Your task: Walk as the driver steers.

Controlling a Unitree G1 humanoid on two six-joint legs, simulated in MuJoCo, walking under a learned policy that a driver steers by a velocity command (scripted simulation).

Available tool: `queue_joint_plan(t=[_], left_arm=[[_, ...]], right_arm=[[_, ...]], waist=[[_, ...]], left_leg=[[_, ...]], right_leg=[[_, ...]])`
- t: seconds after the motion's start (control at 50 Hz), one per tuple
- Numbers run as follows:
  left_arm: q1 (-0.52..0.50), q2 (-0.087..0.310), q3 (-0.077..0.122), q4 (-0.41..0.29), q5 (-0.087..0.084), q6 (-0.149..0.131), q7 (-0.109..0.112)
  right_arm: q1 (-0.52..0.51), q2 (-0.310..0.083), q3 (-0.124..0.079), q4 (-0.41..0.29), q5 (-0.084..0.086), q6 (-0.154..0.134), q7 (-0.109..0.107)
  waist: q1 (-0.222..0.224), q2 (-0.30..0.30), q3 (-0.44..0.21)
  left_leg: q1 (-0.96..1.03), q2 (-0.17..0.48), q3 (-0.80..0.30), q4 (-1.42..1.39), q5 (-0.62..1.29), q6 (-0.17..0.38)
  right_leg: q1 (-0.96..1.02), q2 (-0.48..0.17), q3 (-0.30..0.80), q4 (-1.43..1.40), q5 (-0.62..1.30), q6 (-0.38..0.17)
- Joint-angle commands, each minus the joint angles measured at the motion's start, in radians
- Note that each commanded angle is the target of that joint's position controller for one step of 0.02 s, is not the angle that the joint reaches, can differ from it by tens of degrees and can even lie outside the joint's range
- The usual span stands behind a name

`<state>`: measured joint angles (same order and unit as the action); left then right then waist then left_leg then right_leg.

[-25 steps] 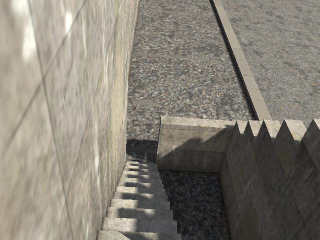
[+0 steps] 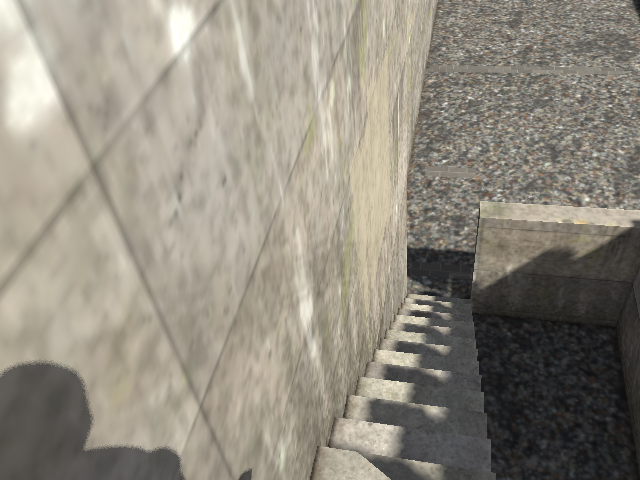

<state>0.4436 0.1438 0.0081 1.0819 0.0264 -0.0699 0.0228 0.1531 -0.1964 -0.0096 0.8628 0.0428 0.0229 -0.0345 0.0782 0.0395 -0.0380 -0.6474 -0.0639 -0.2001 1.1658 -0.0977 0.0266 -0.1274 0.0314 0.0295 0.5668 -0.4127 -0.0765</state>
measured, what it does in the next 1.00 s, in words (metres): goes down: left foot 0.20 m lower, then right foot 0.17 m higher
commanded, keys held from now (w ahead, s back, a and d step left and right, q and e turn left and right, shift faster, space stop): no key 1.00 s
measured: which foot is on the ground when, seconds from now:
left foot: up 0.00-0.34, down 0.36-1.00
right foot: down 0.00-0.36, up 0.38-0.58, down 0.60-1.00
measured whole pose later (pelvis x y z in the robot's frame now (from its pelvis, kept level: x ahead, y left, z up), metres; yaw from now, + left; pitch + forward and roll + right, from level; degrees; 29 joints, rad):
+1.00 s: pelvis +0.23 +0.04 -0.18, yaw +4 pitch -2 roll -5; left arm 0.27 0.12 0.04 1.01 -0.03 0.06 0.08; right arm 0.56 -0.11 0.06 1.18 0.03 -0.05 -0.03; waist -0.04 0.02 -0.01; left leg -0.08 0.09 0.00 0.39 -0.28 0.02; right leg -0.38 0.09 0.09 1.34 -0.12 0.14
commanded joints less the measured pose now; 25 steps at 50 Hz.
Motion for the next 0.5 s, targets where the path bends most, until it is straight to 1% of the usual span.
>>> queue_joint_plan(t=[0.02, 0.04, 0.06, 0.08, 0.1, 0.12, 0.14, 0.16, 0.18, 0.2, 0.22, 0.24, 0.26, 0.28, 0.3, 0.32, 0.34, 0.36, 0.38, 0.4, 0.42, 0.44, 0.46, 0.48, 0.5], left_arm=[[0.138, 0.109, 0.012, 0.036, 0.012, 0.024, 0.002], [0.17, 0.123, 0.017, 0.043, -0.01, 0.006, 0.01], [0.153, 0.104, 0.003, 0.036, -0.021, 0.003, 0.017], [0.103, 0.083, -0.01, 0.022, -0.012, 0.0, 0.023], [0.046, 0.072, -0.019, 0.018, -0.01, -0.003, 0.028], [-0.054, 0.102, -0.015, -0.012, -0.012, 0.001, 0.04], [-0.114, 0.127, -0.011, -0.018, -0.002, 0.002, 0.038], [-0.115, 0.159, -0.002, -0.004, -0.02, 0.01, 0.023], [-0.122, 0.188, 0.004, 0.001, -0.032, 0.005, 0.01], [-0.099, 0.167, 0.003, 0.002, -0.047, 0.002, 0.006], [-0.077, 0.163, 0.009, 0.006, -0.054, 0.003, 0.007], [-0.06, 0.142, 0.004, 0.003, -0.048, 0.007, 0.0], [-0.039, 0.14, 0.01, 0.008, -0.044, 0.005, 0.005], [-0.044, 0.135, 0.014, 0.009, -0.046, 0.015, 0.012], [-0.071, 0.13, 0.013, 0.011, -0.046, 0.034, 0.009], [-0.048, 0.109, 0.013, 0.029, -0.039, 0.057, -0.002], [0.006, 0.07, 0.012, 0.049, -0.052, 0.077, -0.013], [0.012, 0.02, 0.018, 0.071, -0.095, 0.095, -0.021], [0.12, -0.034, 0.021, 0.062, -0.099, 0.106, -0.019], [0.143, -0.016, 0.01, 0.008, -0.063, 0.122, -0.012], [0.069, 0.015, 0.003, -0.045, -0.056, 0.131, -0.004], [0.014, 0.009, 0.0, -0.11, -0.068, 0.146, 0.015], [-0.026, 0.051, 0.002, -0.129, -0.061, 0.17, 0.033], [-0.066, 0.065, 0.002, -0.124, -0.061, 0.187, 0.042], [-0.087, 0.062, -0.002, -0.135, -0.062, 0.196, 0.05]], right_arm=[[-0.007, 0.005, -0.007, -0.013, -0.008, -0.005, 0.005], [-0.037, -0.062, -0.027, -0.025, -0.003, -0.004, 0.013], [-0.076, -0.045, -0.017, -0.034, -0.011, -0.001, 0.014], [-0.086, -0.032, -0.009, -0.036, -0.03, -0.002, 0.02], [-0.088, -0.018, 0.0, -0.032, -0.045, 0.0, 0.028], [-0.081, 0.004, 0.021, -0.054, -0.074, 0.003, 0.044], [-0.036, 0.025, 0.028, -0.018, -0.086, 0.007, 0.052], [0.001, 0.016, 0.025, 0.008, -0.078, 0.031, 0.056], [0.015, -0.027, 0.019, 0.001, -0.073, 0.043, 0.062], [0.019, -0.075, 0.012, 0.006, -0.065, 0.047, 0.056], [0.015, -0.105, 0.01, 0.0, -0.06, 0.037, 0.052], [0.028, -0.123, 0.01, 0.003, -0.063, 0.023, 0.044], [0.091, -0.156, -0.008, 0.033, -0.057, 0.001, 0.048], [0.183, -0.16, -0.02, 0.075, -0.053, -0.021, 0.046], [0.253, -0.175, -0.032, 0.105, -0.054, -0.031, 0.038], [0.378, -0.194, -0.047, 0.149, -0.053, -0.03, 0.029], [0.483, -0.183, -0.049, 0.186, -0.06, -0.025, 0.028], [0.552, -0.153, -0.024, 0.214, -0.074, -0.01, 0.046], [0.537, -0.141, 0.005, 0.245, -0.08, -0.006, 0.051], [0.424, -0.147, 0.021, 0.236, -0.031, 0.015, 0.056], [0.316, -0.128, 0.03, 0.203, -0.006, 0.027, 0.065], [0.228, -0.19, 0.021, 0.22, -0.002, 0.019, 0.064], [0.167, -0.161, 0.033, 0.21, -0.007, 0.009, 0.06], [0.184, -0.144, 0.042, 0.209, -0.024, -0.004, 0.051], [0.2, -0.141, 0.048, 0.212, -0.035, -0.011, 0.046]], waist=[[-0.027, -0.137, 0.083], [-0.016, -0.123, 0.117], [-0.012, -0.141, 0.147], [-0.021, -0.141, 0.155], [-0.038, -0.142, 0.163], [-0.064, -0.138, 0.185], [-0.07, -0.117, 0.162], [-0.065, -0.086, 0.149], [-0.061, -0.098, 0.175], [-0.051, -0.09, 0.205], [-0.028, -0.085, 0.217], [-0.017, -0.098, 0.235], [-0.004, -0.067, 0.212], [-0.028, -0.074, 0.18], [-0.062, -0.081, 0.155], [-0.097, -0.028, 0.082], [-0.113, 0.039, 0.006], [-0.143, 0.135, -0.094], [-0.076, 0.304, -0.043], [-0.008, 0.241, -0.117], [-0.013, 0.111, -0.151], [0.035, 0.124, -0.11], [0.03, 0.039, -0.024], [-0.011, 0.033, 0.029], [-0.027, 0.045, 0.059]], left_leg=[[-0.243, 0.032, -0.026, 0.032, -0.004, -0.007], [-0.336, 0.05, -0.026, -0.073, 0.11, -0.03], [-0.321, 0.06, -0.018, -0.17, 0.186, -0.03], [-0.246, 0.084, -0.001, -0.257, 0.254, -0.03], [-0.132, 0.113, 0.033, -0.349, 0.314, -0.041], [0.101, 0.113, 0.101, -0.528, 0.47, -0.051], [0.371, 0.09, 0.13, -0.537, 0.639, -0.066], [0.449, 0.059, 0.168, -0.57, 0.641, -0.082], [0.471, 0.058, 0.165, -0.61, 0.605, -0.088], [0.406, 0.077, 0.133, -0.74, 0.572, -0.096], [0.352, 0.089, 0.122, -0.84, 0.575, -0.1], [0.306, 0.128, 0.103, -0.995, 0.603, -0.107], [0.315, 0.161, 0.098, -1.09, 0.742, -0.107], [0.383, 0.189, 0.102, -1.145, 0.787, -0.105], [0.447, 0.21, 0.137, -1.194, 0.794, -0.105], [0.588, 0.214, 0.189, -1.137, 0.803, -0.113], [0.745, 0.241, 0.194, -1.005, 0.965, -0.096], [0.911, 0.313, 0.164, -0.793, 1.262, -0.075], [0.973, 0.371, 0.111, -0.528, 1.624, 0.028], [0.949, 0.441, 0.03, -0.462, 1.498, 0.161], [0.825, 0.453, -0.009, -0.558, 1.132, 0.21], [0.643, 0.536, -0.197, -0.702, 0.732, 0.284], [0.522, 0.533, -0.234, -0.801, 0.524, 0.279], [0.442, 0.507, -0.198, -0.842, 0.398, 0.25], [0.398, 0.453, -0.131, -0.865, 0.276, 0.204]], right_leg=[[0.204, -0.244, 0.211, -0.072, 0.935, -0.001], [0.254, -0.247, 0.209, -0.078, 0.739, -0.034], [0.21, -0.223, 0.196, -0.087, 0.675, -0.029], [0.136, -0.206, 0.177, -0.091, 0.66, -0.021], [0.036, -0.194, 0.141, -0.088, 0.679, -0.04], [-0.143, -0.131, 0.052, -0.142, 0.592, -0.032], [-0.341, -0.103, 0.013, -0.119, 0.494, -0.048], [-0.365, -0.088, -0.003, -0.098, 0.402, -0.059], [-0.378, -0.09, 0.026, -0.068, 0.355, -0.07], [-0.303, -0.08, 0.047, 0.013, 0.284, -0.062], [-0.211, -0.071, 0.081, 0.083, 0.224, -0.057], [-0.115, -0.047, 0.11, 0.154, 0.19, -0.052], [-0.04, -0.03, 0.117, 0.279, 0.112, -0.043], [-0.027, -0.017, 0.132, 0.388, 0.088, -0.037], [-0.049, 0.007, 0.125, 0.524, 0.092, -0.023], [-0.106, 0.018, 0.113, 0.674, 0.107, 0.003], [-0.216, 0.053, 0.082, 0.86, -0.119, 0.04], [-0.356, 0.105, 0.042, 1.218, -0.492, 0.097], [-0.576, 0.15, 0.107, 1.455, -0.691, 0.145], [-0.608, 0.065, 0.16, 1.443, -0.591, 0.197], [-0.553, 0.024, 0.167, 1.377, -0.494, 0.221], [-0.526, -0.027, 0.155, 1.4, -0.348, 0.22], [-0.537, -0.029, 0.126, 1.392, -0.317, 0.22], [-0.525, -0.028, 0.126, 1.387, -0.328, 0.213], [-0.505, -0.029, 0.117, 1.348, -0.344, 0.207]])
